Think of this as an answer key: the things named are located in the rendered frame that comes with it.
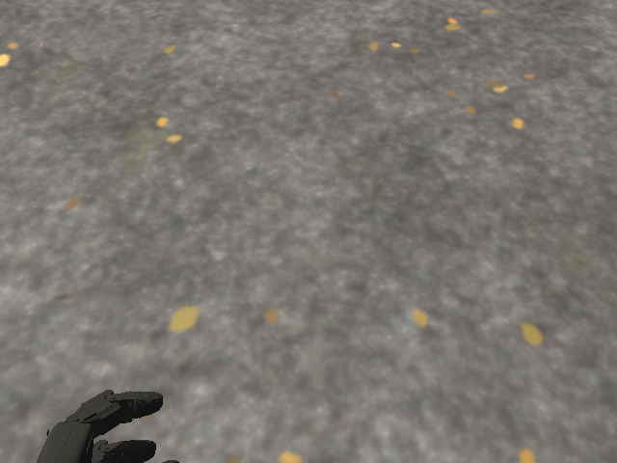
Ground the left robot hand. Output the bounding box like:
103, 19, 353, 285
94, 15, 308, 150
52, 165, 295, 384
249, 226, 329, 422
37, 390, 179, 463

